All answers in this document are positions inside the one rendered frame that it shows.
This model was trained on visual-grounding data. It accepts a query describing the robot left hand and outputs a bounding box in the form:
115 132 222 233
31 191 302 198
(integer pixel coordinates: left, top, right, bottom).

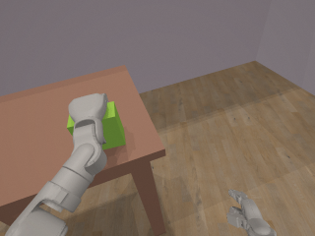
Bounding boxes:
68 93 109 145

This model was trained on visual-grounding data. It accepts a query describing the left robot upper arm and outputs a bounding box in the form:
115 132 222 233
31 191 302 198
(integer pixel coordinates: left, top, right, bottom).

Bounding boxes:
12 206 68 236

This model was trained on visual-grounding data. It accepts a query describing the robot right forearm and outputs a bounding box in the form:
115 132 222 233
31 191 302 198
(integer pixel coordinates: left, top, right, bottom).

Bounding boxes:
246 217 278 236

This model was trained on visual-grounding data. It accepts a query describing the robot left forearm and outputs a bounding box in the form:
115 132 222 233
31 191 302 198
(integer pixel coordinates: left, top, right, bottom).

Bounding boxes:
5 116 107 236

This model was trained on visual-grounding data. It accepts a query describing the sponge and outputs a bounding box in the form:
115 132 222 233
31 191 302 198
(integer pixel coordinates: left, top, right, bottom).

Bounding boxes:
67 101 126 149

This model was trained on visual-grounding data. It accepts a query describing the table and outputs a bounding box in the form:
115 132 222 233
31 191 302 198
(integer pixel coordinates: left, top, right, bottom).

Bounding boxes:
0 65 166 236

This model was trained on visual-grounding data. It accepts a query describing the robot right hand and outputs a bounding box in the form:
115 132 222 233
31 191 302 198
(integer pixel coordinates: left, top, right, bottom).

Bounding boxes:
226 189 263 232

